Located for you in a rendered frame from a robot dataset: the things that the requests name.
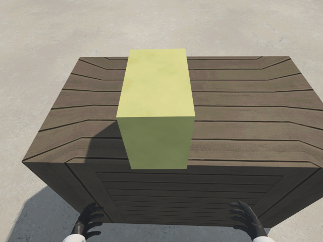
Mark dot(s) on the right robot hand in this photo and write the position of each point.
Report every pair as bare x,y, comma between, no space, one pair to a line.
253,226

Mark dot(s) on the carton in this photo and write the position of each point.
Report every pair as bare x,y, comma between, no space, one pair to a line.
156,112

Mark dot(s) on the pedestal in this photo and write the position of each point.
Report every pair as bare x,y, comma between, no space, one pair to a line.
257,138

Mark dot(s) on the left robot hand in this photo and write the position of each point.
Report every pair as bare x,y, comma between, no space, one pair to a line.
82,225

